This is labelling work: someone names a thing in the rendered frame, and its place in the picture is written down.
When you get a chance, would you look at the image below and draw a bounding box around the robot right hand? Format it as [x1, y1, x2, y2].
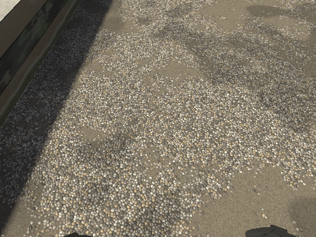
[245, 224, 299, 237]

